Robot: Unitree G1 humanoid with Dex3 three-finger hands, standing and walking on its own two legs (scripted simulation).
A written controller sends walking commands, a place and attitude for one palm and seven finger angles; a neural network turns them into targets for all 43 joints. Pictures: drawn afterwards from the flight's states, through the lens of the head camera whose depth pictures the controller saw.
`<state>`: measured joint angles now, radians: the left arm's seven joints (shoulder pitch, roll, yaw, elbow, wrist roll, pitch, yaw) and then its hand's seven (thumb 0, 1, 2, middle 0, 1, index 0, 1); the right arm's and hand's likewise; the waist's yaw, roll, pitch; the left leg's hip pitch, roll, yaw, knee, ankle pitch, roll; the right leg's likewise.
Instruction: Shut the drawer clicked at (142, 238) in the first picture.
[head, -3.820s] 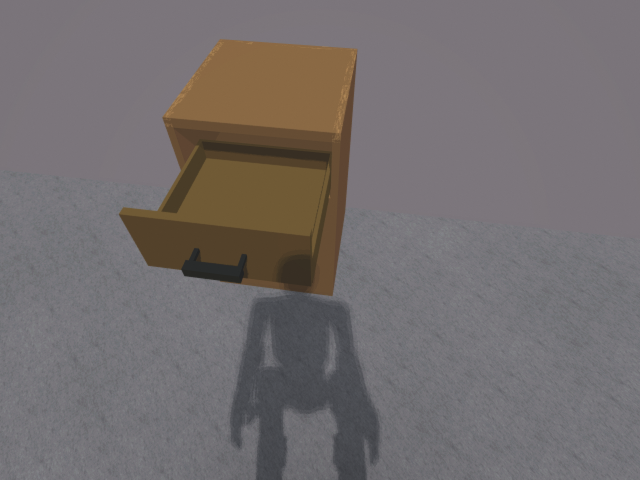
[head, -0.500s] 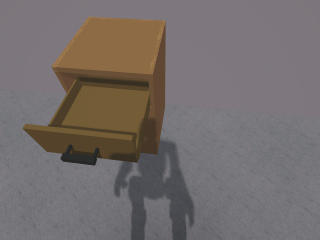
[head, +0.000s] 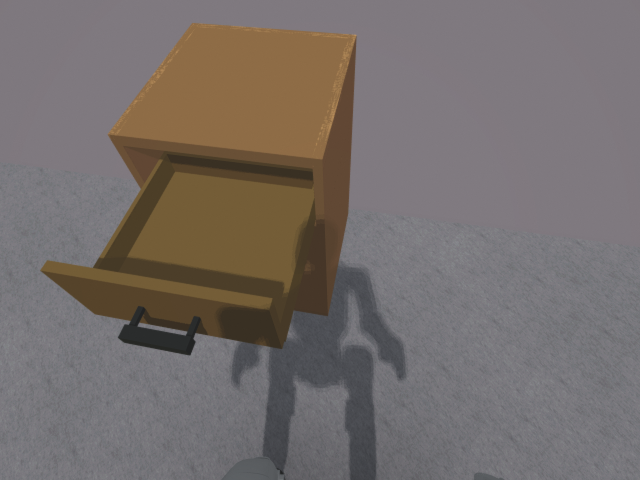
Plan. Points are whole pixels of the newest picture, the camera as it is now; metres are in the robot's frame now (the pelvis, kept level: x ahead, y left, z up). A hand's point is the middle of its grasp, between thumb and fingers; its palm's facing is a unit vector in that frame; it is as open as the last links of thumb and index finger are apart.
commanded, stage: come to a stop and stand still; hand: left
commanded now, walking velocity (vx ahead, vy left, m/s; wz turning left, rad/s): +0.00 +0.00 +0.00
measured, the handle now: (162, 328) +0.34 +0.31 -0.16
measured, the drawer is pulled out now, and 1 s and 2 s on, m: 0.30 0.30 0.30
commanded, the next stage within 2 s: look again from close up in 0.86 s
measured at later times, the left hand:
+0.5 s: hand out of the picture +0.03 +0.18 -0.16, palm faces +0.00 -0.97 -0.22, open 7.3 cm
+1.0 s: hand out of the picture -0.02 +0.20 -0.16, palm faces -0.03 -0.98 -0.20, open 7.4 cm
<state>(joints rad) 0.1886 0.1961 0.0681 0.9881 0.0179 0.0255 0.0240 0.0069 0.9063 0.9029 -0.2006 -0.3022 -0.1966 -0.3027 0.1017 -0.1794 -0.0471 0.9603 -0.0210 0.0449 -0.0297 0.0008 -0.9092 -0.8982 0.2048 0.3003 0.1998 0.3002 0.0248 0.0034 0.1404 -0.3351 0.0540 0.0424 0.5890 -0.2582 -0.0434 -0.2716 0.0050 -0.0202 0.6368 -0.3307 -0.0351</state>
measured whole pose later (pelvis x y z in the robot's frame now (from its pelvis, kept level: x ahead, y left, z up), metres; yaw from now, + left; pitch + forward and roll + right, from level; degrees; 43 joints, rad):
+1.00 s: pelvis -0.01 +0.03 +0.02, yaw -2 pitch -1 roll +1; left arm 0.32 0.15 -0.02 1.10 0.01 -0.01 0.03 0.01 0.90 0.90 -0.20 -0.30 -0.20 -0.30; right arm 0.34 -0.16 0.03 1.10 -0.02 -0.02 -0.02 0.00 -0.91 -0.90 0.20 0.30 0.20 0.30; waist 0.00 0.01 0.00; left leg -0.18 -0.03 0.05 0.43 -0.24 0.03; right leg -0.22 0.01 0.02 0.48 -0.25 -0.02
